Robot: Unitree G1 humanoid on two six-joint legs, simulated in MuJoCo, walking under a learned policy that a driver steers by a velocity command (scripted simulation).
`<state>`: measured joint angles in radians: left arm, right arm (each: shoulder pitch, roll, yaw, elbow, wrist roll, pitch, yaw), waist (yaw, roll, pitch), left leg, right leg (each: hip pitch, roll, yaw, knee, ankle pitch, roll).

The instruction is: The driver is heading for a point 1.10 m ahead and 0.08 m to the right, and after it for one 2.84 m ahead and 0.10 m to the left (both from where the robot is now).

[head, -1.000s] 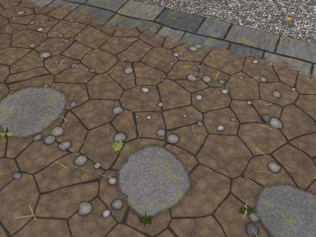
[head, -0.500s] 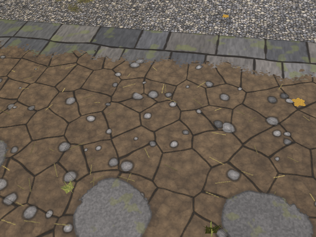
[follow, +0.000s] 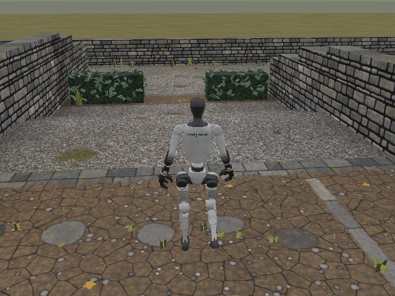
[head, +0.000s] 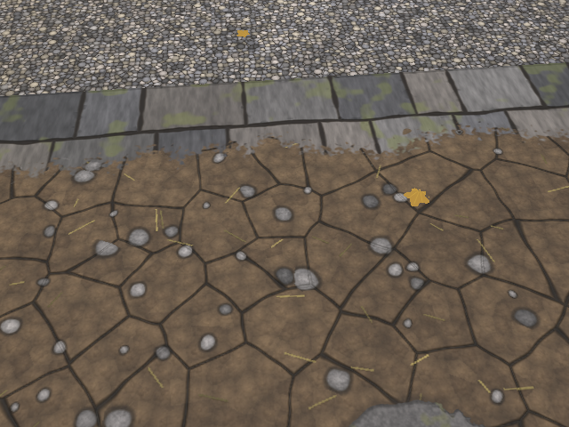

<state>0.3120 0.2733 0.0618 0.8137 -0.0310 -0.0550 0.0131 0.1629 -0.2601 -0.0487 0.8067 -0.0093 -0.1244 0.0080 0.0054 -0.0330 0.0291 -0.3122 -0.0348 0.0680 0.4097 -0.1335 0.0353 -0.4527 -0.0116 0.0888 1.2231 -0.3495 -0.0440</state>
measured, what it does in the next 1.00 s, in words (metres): walks ahead: right foot, then left foot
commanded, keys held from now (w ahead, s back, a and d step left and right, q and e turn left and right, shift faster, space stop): w+e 0.22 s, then w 0.30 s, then w+q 0.48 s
